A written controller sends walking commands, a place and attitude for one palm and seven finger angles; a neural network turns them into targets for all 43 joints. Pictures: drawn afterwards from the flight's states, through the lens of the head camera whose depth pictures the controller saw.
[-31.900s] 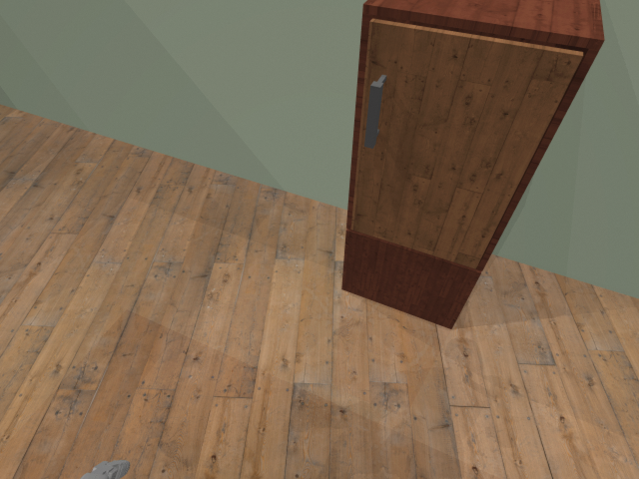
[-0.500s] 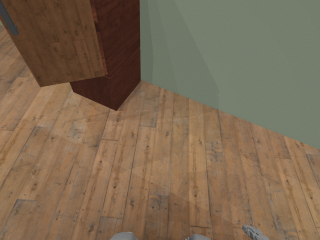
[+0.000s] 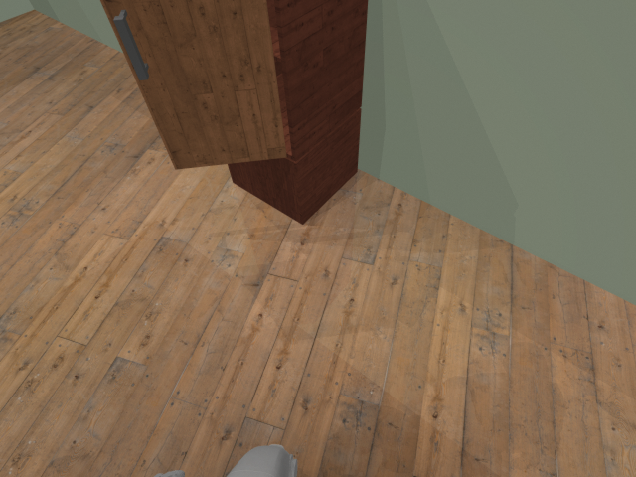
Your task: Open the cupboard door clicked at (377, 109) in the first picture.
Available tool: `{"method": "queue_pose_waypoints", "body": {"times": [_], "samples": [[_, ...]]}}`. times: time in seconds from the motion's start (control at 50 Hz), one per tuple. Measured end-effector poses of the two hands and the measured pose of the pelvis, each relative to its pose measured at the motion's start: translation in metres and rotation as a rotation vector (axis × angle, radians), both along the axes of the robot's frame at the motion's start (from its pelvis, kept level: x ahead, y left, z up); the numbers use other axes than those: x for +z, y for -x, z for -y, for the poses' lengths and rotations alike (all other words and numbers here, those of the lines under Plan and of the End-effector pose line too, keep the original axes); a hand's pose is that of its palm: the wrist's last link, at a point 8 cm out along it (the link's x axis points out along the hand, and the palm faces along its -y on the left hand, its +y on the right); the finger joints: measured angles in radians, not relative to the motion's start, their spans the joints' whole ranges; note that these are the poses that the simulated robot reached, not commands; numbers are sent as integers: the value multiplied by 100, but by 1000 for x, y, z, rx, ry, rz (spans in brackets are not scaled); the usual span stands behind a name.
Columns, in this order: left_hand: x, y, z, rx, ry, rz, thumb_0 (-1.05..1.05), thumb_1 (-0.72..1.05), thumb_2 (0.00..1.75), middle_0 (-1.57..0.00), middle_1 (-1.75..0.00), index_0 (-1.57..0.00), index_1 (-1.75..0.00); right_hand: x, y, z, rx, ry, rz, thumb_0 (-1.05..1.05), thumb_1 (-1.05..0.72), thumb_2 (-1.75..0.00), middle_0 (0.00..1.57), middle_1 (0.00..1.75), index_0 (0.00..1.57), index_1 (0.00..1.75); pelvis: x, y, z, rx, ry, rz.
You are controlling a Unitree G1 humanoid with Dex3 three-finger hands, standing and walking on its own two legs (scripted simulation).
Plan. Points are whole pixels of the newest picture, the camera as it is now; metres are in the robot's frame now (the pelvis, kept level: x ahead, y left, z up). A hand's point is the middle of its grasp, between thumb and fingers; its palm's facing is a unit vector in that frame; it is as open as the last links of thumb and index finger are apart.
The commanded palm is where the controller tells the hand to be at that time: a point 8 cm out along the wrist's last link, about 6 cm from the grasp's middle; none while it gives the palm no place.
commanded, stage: turn to face it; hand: left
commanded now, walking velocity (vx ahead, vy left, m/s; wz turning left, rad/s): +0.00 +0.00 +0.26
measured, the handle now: (133, 45) +1.02 +0.49 +0.02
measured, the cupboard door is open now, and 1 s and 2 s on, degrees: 45 45 45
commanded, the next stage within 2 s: take the last steps up to it in 0.04 s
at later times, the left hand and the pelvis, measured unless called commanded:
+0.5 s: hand out of the picture +0.06 +0.24 -0.16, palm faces +0.18 -0.96 -0.23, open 7.4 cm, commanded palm none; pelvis +0.03 +0.03 +0.00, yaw +8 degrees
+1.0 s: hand out of the picture +0.06 +0.26 -0.19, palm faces +0.29 -0.95 -0.14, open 7.4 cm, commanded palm none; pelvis +0.17 +0.12 -0.02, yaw +11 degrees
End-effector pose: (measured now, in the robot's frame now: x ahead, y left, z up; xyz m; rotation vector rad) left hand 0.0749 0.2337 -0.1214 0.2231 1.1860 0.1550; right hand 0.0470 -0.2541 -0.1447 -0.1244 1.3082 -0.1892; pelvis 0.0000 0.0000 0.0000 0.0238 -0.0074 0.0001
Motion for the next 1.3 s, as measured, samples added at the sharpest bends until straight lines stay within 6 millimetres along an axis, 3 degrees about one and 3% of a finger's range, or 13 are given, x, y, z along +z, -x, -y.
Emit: {"method": "queue_pose_waypoints", "body": {"times": [0.1, 0.2, 0.28, 0.42, 0.54, 0.6, 0.76, 0.86, 0.94, 1.02, 1.14, 1.22, 1.3], "samples": [[-8, 34, -6, 79, 23, -56, 0, 92, 90, -20, -30, -21, -30, 8, -25, -8, 70, 16, 7, 0, -91, -90, 20, 30, 20, 30, 2, -3, -4, 44, -9, 0], [-30, 71, -30, 165, 47, -125, 0, 91, 90, -20, -30, -21, -30, 8, -60, -31, 160, 51, 72, 0, -91, -90, 20, 30, 20, 30, -10, -6, -22, 82, 20, -3], [-35, 86, -46, 198, 48, -188, 1, 91, 90, -20, -30, -21, -30, 13, -72, -49, 206, 59, 115, 0, -91, -90, 20, 30, 20, 30, -10, -5, -30, 88, 16, 1], [-14, 56, -54, 203, 45, -103, 1, 91, 90, -20, -30, -20, -30, 11, -55, -64, 219, 13, 60, 0, -91, -90, 20, 30, 20, 30, 1, -18, -34, 124, 23, -4], [-10, 15, -44, 191, 17, 1, 1, 91, 90, -20, -30, -20, -30, -13, -40, -54, 194, -31, -45, 0, -91, -90, 20, 30, 20, 30, -9, -42, -25, 151, -3, 0], [-10, 14, -36, 228, 18, 11, 0, 91, 90, -20, -30, -20, -30, -17, -47, -49, 211, -34, -100, 0, -91, -90, 20, 30, 20, 30, -9, -55, -26, 176, 9, 10], [-7, 39, -16, 302, 111, -179, 0, 91, 90, -20, -30, -20, -30, 9, -119, -68, 233, -19, -54, 0, -91, -90, 20, 30, 20, 30, 9, -101, -47, 208, 1, -24], [-16, 52, -24, 378, 166, -286, 0, 90, 90, -20, -30, -21, -30, 9, -184, -109, 312, -12, -14, 0, -92, -90, 20, 30, 19, 30, 4, -132, -78, 228, 8, -26], [-37, 52, -49, 406, 195, -379, 0, 90, 90, -20, -30, -21, -30, -1, -237, -150, 344, 7, 87, 0, -91, -90, 20, 30, 20, 30, -16, -159, -111, 220, 28, -15], [-39, 10, -88, 357, 161, -369, 1, 91, 90, -20, -30, -20, -30, 2, -255, -177, 308, -1, 131, 0, -91, -90, 20, 30, 20, 30, -14, -179, -127, 189, 16, -8], [-22, -110, -142, 268, 89, -149, 1, 91, 90, -20, -30, -20, -30, 10, -256, -178, 236, 17, 91, -2, -95, -90, 20, 30, 20, 30, 1, -213, -144, 163, 5, -15], [-8, -193, -160, 209, 55, -12, 1, 91, 90, -20, -30, -20, -30, 4, -245, -177, 200, -3, -8, -1, -94, -90, 20, 30, 20, 30, 3, -241, -149, 160, -5, -15], [0, -266, -163, 145, 28, 73, 0, 91, 90, -20, -30, -20, -30, -5, -236, -175, 153, -31, -110, -1, -93, -90, 20, 30, 20, 30, -1, -274, -147, 151, -17, -15]]}}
